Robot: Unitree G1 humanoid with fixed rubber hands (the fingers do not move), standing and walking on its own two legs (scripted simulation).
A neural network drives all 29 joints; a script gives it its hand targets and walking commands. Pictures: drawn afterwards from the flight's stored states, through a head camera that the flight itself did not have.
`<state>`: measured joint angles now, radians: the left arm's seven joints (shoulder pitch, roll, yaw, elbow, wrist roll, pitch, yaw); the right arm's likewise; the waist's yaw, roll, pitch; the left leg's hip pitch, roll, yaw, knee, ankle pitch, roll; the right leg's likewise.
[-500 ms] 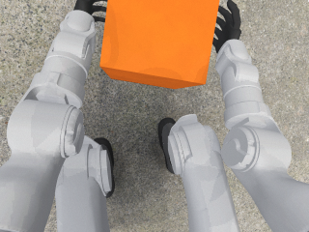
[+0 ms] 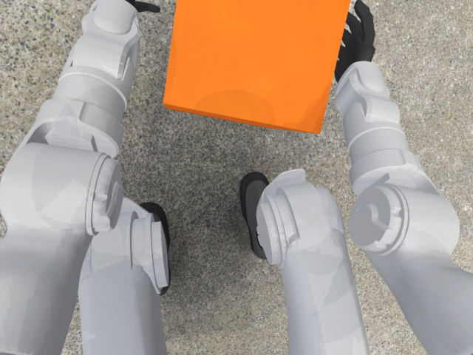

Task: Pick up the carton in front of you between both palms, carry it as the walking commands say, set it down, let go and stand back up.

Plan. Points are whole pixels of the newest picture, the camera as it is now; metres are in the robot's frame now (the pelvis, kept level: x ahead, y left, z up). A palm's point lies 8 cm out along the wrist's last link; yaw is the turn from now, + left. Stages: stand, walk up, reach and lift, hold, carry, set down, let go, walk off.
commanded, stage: set down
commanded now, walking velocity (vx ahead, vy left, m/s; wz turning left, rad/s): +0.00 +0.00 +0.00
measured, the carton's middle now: (238, 57) +0.50 -0.08 -0.25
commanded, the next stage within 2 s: let go in 1.24 s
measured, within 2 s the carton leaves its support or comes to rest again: neither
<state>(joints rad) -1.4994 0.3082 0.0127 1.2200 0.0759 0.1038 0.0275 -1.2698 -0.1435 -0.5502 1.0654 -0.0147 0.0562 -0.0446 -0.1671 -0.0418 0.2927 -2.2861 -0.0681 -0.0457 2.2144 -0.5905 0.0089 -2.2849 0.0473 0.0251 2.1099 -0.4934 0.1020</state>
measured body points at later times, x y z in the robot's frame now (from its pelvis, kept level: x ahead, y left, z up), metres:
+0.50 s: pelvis +0.01 -0.01 +0.05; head +0.35 -0.01 +0.34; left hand +0.59 +0.10 -0.09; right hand +0.47 -0.26 -0.09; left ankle +0.10 +0.11 -0.34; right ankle +0.14 -0.14 -0.34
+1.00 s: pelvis +0.02 -0.01 +0.17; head +0.34 +0.01 +0.49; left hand +0.59 +0.12 +0.06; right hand +0.47 -0.26 +0.07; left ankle +0.10 +0.11 -0.34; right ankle +0.14 -0.14 -0.34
